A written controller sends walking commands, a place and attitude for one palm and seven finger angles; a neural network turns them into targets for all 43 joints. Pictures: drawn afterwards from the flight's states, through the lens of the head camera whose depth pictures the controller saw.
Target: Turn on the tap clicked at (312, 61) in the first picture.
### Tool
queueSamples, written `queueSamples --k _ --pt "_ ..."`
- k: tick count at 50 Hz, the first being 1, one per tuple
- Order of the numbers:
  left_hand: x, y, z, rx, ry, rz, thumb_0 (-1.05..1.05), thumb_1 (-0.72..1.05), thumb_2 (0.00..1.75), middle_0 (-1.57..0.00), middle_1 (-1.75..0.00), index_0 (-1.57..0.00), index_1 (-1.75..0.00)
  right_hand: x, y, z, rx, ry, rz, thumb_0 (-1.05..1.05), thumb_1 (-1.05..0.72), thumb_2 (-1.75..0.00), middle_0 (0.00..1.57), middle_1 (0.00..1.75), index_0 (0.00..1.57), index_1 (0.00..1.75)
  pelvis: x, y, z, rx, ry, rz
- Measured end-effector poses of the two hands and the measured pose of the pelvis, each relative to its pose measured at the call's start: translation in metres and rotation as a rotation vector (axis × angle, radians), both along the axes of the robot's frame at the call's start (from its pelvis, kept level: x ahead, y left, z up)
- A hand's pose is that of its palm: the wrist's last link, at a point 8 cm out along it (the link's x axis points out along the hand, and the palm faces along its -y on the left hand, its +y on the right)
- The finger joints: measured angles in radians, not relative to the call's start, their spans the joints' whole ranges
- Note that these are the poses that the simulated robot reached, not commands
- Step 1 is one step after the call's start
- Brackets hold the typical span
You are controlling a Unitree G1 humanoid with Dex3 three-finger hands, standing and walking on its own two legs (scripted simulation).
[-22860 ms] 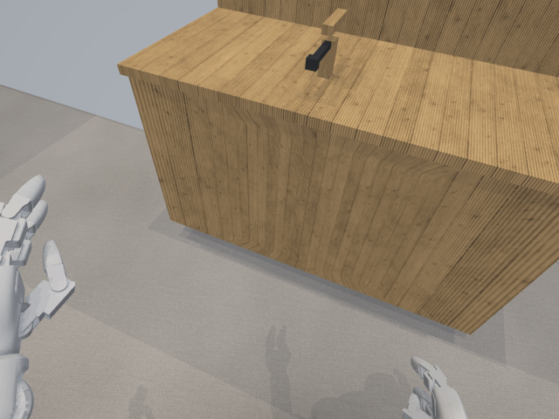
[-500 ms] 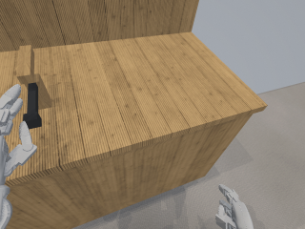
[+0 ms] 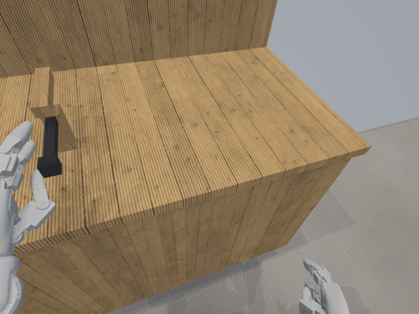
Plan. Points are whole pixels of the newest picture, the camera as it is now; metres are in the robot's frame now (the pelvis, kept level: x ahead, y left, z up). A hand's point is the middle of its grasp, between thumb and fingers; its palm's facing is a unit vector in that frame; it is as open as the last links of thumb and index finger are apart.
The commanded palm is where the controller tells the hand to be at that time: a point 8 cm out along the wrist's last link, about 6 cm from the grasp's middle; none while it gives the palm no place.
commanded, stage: turn the palm inward beside the body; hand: left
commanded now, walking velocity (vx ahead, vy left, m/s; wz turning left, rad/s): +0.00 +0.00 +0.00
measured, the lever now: (50, 166) +0.31 +0.32 +0.11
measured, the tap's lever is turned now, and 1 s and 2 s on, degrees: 0 0 0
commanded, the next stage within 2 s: none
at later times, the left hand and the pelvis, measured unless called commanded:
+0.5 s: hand (41, 235) +0.17 +0.23 +0.17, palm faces +0.63 -0.74 -0.24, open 7.4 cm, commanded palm +0.13 +0.25 +0.17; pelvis -0.03 -0.06 -0.02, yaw +3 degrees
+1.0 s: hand (98, 219) +0.21 +0.18 +0.15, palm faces +0.52 -0.82 -0.26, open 7.4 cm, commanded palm +0.15 +0.22 +0.17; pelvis +0.02 -0.09 -0.02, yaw +1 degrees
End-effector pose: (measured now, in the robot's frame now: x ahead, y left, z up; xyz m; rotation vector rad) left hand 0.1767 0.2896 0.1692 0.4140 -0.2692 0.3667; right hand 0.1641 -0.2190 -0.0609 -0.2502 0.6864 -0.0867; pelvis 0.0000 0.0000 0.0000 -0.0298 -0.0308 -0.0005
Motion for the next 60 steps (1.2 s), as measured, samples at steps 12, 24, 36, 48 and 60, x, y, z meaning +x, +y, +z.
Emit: queueSamples --k 12,24,36,48,60 --pt "0.020 0.000 0.017 -0.110 0.014 -0.001 0.01 0.90 0.90 -0.21 -0.30 -0.20 -0.30 0.003 -0.007 -0.014 0.039 -0.006 0.105 0.01 -0.90 -0.90 0.21 0.30 0.21 0.30 -0.009 -0.012 -0.007 0.035 -0.005 -0.009" --pt "-0.055 -0.031 0.003 -0.051 -0.094 0.216 0.02 0.89 0.90 -0.22 -0.31 -0.21 -0.30 0.014 -0.036 -0.021 0.006 -0.038 0.159 0.01 -0.90 -0.90 0.20 0.30 0.20 0.30 -0.029 -0.059 -0.020 0.027 -0.024 0.048" --pt "-0.015 -0.071 -0.004 -0.108 0.114 0.134 0.01 0.90 0.90 -0.21 -0.30 -0.20 -0.30 0.028 -0.067 -0.038 0.050 -0.048 0.067 0.01 -0.90 -0.90 0.20 0.30 0.21 0.30 -0.016 -0.086 -0.021 0.038 -0.022 0.041" --pt "-0.013 -0.067 -0.011 -0.161 0.124 0.205 0.01 0.89 0.90 -0.21 -0.30 -0.20 -0.30 0.039 -0.106 -0.038 0.003 -0.033 -0.007 0.01 -0.91 -0.90 0.20 0.30 0.20 0.30 0.022 -0.092 -0.020 0.060 0.020 0.020" --pt "-0.027 -0.081 -0.004 -0.197 0.042 0.162 0.01 0.89 0.90 -0.21 -0.30 -0.20 -0.30 0.046 -0.082 -0.027 0.045 -0.133 0.026 0.01 -0.91 -0.90 0.20 0.30 0.20 0.30 0.013 -0.084 -0.020 0.059 0.020 0.029"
